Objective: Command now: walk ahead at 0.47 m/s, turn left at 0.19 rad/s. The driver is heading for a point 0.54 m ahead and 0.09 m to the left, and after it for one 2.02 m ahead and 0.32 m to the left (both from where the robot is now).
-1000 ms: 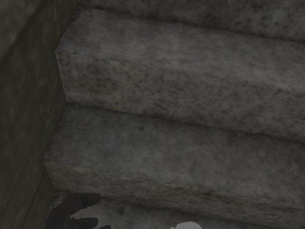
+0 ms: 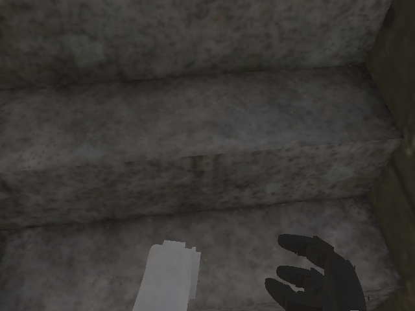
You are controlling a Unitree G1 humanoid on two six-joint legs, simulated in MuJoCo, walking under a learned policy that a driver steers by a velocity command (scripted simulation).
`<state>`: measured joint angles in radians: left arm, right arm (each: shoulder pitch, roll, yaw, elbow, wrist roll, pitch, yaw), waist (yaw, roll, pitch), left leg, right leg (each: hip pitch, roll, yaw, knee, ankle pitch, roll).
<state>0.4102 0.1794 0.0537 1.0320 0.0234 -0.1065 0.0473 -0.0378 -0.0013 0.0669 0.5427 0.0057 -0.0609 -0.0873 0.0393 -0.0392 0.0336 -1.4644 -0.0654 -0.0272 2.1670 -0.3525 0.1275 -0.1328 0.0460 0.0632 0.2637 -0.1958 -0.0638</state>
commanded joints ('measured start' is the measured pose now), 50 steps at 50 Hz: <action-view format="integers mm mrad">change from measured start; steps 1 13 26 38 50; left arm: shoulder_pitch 109 -148 -559 -160 -193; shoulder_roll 124 -92 -52 183 153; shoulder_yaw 22 -68 -75 19 2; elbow -26 -398 -565 -360 -411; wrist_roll -13 43 1 -49 -9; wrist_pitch -2 16 33 23 -12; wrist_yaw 56 -20 17 16 38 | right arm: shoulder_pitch -107 196 436 439 208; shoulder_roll -31 -154 -348 -36 -243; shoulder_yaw -11 -100 -190 -131 -166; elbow -85 386 330 180 129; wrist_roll -23 -40 -50 -100 -39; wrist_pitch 2 24 -69 -37 205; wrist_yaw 24 52 38 128 94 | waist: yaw -7 40 -99 -78 -170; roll -6 -18 99 -276 40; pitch -118 60 36 -418 51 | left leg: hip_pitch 60 854 1214 515 282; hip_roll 85 118 248 -82 -86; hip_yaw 50 -515 -405 -347 -83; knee -107 -1645 -1976 -247 49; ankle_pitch -114 -451 -189 328 203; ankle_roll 34 81 156 -32 -122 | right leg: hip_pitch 231 -976 -1394 49 -273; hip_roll -270 42 -129 -355 -378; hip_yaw -7 89 -47 800 6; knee -195 1903 2008 218 223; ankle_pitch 565 38 -104 -596 -272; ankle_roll -166 -28 2 -56 -16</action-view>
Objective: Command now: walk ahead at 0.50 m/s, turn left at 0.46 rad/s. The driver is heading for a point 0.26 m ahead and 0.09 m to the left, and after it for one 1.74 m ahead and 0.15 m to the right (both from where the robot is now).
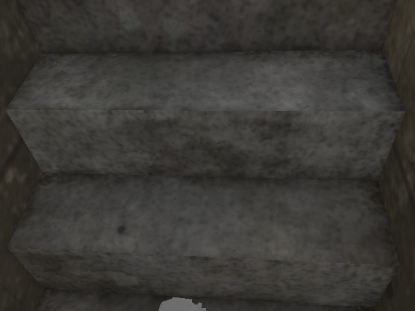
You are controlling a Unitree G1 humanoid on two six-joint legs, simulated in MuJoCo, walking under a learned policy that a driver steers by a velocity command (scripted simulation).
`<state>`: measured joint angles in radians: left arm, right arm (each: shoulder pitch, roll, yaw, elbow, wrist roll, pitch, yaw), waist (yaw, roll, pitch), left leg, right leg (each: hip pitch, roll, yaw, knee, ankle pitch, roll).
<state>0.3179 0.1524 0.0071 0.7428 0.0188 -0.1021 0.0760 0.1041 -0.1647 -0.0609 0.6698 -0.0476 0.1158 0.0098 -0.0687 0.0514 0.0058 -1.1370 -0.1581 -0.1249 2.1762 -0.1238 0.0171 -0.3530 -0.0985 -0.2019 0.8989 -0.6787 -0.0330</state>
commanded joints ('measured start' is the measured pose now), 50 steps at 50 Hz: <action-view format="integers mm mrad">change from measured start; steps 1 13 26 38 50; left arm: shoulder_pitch -112 -223 -1094 -478 -163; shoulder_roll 172 237 27 96 150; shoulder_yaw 45 60 -16 38 34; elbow -126 -171 -548 25 -60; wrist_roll -9 23 45 161 -12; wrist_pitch -10 0 -37 91 -45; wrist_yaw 12 -15 8 -88 -105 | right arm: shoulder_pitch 75 85 735 468 484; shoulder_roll -72 -170 -99 -136 -304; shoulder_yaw -40 -70 -39 -100 -89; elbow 0 -128 235 51 92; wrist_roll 10 17 -18 198 -51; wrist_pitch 25 1 -184 -219 -121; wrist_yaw -6 16 -103 -160 -80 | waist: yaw -66 -110 -395 -139 -67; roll -92 -291 199 -478 155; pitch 72 5 -85 14 -1031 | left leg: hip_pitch -56 109 1665 -465 1897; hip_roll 4 191 315 -93 329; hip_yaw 13 130 -338 65 -372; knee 106 -418 -1634 185 -1236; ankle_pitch -34 -306 1046 -1192 621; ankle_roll -8 42 331 -10 399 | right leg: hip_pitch -17 431 -1352 1159 -469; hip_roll -234 -311 214 -230 388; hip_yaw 237 79 288 75 686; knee -427 -621 1841 -933 1107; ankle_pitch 260 691 -211 1943 361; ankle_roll -52 -86 -43 -8 -7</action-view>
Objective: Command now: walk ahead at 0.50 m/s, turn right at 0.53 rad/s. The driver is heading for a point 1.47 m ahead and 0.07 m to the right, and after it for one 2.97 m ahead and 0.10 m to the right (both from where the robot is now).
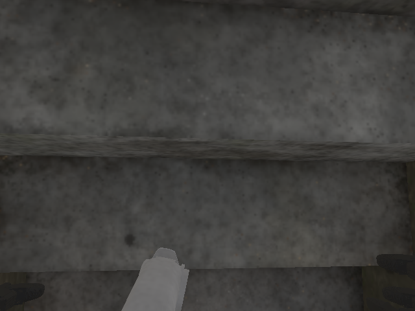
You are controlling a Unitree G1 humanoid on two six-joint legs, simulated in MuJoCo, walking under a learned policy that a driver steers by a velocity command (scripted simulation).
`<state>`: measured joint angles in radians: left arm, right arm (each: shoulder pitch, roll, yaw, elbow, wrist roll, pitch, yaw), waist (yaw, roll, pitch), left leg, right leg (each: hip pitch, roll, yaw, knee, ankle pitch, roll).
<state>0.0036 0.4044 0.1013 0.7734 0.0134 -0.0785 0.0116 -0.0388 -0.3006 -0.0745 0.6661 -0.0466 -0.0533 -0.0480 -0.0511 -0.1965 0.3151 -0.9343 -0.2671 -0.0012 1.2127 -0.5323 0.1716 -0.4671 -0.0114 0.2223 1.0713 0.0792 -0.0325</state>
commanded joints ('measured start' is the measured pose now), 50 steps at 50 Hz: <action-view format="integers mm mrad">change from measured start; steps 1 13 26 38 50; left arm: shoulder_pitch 116 -69 300 502 245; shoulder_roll -143 -309 -168 -105 -177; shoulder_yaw -53 -115 -45 -6 16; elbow -119 -282 4 256 -4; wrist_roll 15 67 85 38 1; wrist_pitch -62 154 186 -96 29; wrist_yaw -39 22 25 11 -73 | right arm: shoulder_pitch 540 326 83 -62 343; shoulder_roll -128 8 16 231 -180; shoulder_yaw -73 52 6 84 -25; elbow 95 162 -5 -178 46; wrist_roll -45 62 37 53 59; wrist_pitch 28 -131 -121 -17 -16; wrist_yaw -33 -1 -6 -61 -64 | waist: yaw -61 119 348 149 -13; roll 273 175 49 124 352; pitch -1170 -162 -470 -237 -856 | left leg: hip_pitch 1521 576 39 -682 939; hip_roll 479 378 109 304 650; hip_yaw -529 -132 -144 -212 -991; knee -390 -963 896 1198 -867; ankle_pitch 714 441 493 0 -86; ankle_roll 131 -87 -145 -28 54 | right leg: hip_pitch -437 -951 48 400 -339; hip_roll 259 111 -235 -308 174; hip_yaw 220 -203 689 -49 115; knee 968 1166 -556 -828 887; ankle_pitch -321 -449 -884 -409 -53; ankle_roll -5 -74 -556 -221 48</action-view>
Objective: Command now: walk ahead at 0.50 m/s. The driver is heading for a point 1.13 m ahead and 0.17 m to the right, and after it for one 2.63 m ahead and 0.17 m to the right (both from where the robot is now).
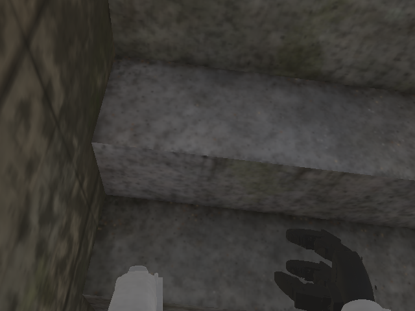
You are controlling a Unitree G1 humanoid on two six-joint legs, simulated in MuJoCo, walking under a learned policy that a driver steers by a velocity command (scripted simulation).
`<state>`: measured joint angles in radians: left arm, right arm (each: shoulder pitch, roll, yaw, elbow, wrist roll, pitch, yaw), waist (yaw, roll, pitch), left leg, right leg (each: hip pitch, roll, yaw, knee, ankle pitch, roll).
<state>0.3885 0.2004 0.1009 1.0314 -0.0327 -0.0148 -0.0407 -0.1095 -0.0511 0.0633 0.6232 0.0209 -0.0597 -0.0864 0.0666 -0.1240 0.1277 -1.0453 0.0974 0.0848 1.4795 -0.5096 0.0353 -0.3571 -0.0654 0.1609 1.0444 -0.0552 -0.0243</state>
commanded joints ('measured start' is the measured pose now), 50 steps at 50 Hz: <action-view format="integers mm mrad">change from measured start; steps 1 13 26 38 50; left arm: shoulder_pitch -130 -152 -507 -239 106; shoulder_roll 12 -65 -99 -41 62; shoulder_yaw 4 -46 -122 -62 -58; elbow -251 -285 -631 -275 -122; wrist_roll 90 82 14 76 31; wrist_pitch -5 126 75 -9 -95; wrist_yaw -22 32 1 85 122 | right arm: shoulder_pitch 317 390 500 415 99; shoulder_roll -373 -290 -396 -59 23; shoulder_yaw -159 -124 -170 -112 -27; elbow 133 218 211 76 -16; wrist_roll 25 25 3 -58 -24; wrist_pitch -18 -103 -91 -27 40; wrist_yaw -6 38 -26 104 45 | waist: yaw -38 58 -72 -172 -45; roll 242 214 383 38 70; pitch -560 -61 -64 -120 2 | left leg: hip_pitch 892 570 918 -34 -649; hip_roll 268 233 284 -252 -213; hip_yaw -955 -171 -11 -334 -163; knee -1012 -1160 -1594 680 804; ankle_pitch -238 31 95 770 349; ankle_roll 152 69 119 31 41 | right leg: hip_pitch -480 -851 -788 -291 149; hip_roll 176 177 -133 -123 -168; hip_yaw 127 34 -219 107 -28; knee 974 1120 507 -376 -833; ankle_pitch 137 -13 -556 -747 -552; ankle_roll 19 -39 -118 29 39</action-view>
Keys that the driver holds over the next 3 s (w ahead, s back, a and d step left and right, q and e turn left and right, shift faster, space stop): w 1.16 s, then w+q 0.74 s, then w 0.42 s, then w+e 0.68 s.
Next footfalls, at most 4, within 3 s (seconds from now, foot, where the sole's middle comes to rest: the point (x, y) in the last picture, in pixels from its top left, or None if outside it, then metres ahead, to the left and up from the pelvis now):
0.58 right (345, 273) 0.38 -0.29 -0.38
1.40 left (335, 127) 0.61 -0.20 -0.16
1.82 right None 0.75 -0.40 0.06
2.32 left None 0.85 -0.03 0.06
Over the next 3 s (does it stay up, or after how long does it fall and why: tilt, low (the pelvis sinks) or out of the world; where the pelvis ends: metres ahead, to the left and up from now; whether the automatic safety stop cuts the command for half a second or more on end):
stays up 0.95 -0.14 0.97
